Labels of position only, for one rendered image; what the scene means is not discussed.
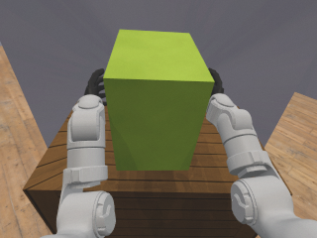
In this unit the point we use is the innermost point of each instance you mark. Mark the robot right hand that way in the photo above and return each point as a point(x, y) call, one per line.
point(218, 84)

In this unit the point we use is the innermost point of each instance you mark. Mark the carton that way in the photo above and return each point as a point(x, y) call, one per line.
point(157, 89)

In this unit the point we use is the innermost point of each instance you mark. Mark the robot right forearm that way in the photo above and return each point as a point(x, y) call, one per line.
point(246, 158)

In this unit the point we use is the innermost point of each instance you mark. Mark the left robot upper arm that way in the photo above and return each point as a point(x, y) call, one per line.
point(89, 214)

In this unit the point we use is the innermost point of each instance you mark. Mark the robot left forearm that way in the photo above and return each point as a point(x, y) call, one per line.
point(85, 144)

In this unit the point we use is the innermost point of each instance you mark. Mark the right robot upper arm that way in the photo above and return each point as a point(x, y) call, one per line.
point(264, 204)

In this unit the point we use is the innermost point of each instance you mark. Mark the pedestal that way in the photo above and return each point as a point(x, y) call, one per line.
point(194, 203)

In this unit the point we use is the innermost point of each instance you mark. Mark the robot left hand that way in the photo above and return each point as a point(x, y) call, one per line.
point(93, 86)

